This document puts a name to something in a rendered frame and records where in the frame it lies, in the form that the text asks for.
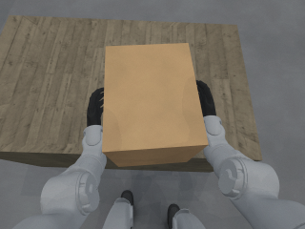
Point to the robot left forearm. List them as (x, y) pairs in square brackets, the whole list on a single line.
[(92, 160)]

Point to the robot right forearm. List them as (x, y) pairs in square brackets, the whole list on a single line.
[(219, 150)]

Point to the carton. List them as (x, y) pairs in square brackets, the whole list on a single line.
[(151, 110)]

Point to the pedestal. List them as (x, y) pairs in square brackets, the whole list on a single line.
[(50, 66)]

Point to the robot left hand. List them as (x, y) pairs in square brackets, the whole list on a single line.
[(94, 111)]

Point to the left robot thigh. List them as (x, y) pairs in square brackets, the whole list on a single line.
[(119, 217)]

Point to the robot left upper arm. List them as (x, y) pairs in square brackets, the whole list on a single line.
[(66, 202)]

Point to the robot thigh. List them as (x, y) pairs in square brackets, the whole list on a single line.
[(187, 221), (119, 217)]

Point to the robot right hand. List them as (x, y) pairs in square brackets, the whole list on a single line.
[(206, 99)]

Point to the right robot thigh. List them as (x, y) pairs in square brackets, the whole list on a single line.
[(187, 221)]

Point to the robot right upper arm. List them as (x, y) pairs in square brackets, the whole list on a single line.
[(253, 189)]

